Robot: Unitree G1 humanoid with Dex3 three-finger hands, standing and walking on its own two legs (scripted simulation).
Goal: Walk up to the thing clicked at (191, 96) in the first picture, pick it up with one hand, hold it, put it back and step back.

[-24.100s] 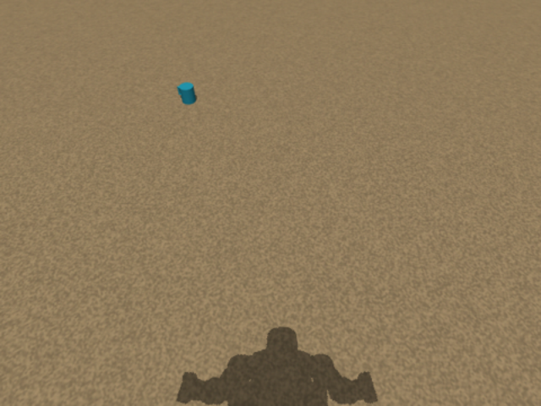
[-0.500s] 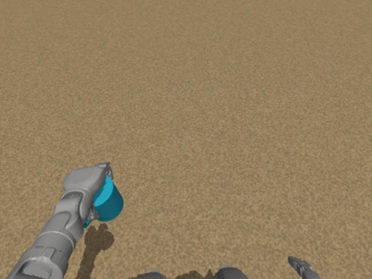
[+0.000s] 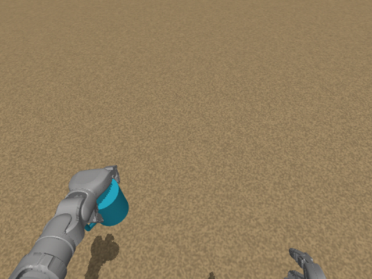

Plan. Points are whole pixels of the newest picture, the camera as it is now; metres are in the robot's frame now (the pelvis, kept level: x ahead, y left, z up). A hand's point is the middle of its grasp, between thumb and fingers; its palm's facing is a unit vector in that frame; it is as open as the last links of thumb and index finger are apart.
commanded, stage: hold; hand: left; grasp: from above
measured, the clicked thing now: (102, 207) +0.30 +0.23 -0.08
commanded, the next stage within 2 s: crouch in 1.34 s
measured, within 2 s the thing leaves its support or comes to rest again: neither
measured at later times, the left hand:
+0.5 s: hand (100, 204) +0.28 +0.21 -0.02, palm faces -0.44 -0.06 -0.90, open 11.6 cm
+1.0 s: hand (98, 201) +0.29 +0.21 -0.01, palm faces -0.44 -0.07 -0.89, open 11.6 cm
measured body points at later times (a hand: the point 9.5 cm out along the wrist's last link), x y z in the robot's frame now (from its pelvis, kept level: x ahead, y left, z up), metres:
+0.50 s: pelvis -0.01 -0.01 +0.01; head +0.00 -0.04 +0.46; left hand +0.30 +0.21 +0.03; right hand +0.14 -0.27 -0.11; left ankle +0.00 +0.11 -0.72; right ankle +0.02 -0.14 -0.72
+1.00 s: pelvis +0.00 -0.01 +0.01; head +0.01 -0.04 +0.46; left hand +0.30 +0.21 +0.04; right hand +0.15 -0.26 -0.10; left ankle +0.00 +0.11 -0.72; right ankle +0.02 -0.14 -0.72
